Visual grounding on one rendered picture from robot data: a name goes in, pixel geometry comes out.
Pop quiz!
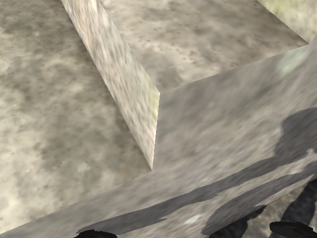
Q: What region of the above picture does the robot right hand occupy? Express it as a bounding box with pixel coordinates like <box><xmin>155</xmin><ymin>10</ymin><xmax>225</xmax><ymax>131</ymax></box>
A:
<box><xmin>269</xmin><ymin>221</ymin><xmax>317</xmax><ymax>238</ymax></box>

